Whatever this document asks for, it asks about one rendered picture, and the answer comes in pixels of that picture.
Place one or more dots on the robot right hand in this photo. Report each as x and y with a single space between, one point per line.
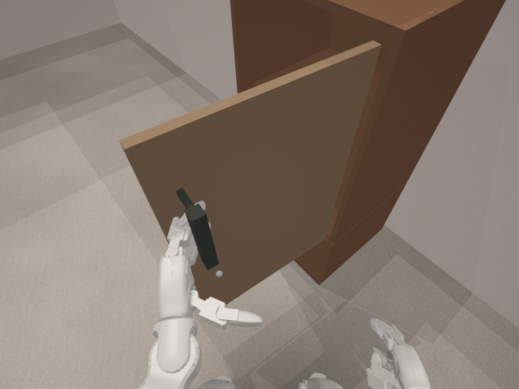
404 369

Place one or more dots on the handle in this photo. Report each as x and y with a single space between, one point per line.
198 222

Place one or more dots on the robot left hand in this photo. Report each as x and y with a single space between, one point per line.
174 294

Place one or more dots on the robot right shin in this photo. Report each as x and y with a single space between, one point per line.
317 375

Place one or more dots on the cupboard door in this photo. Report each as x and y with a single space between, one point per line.
268 163

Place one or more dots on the robot left forearm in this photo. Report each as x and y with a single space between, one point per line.
175 357

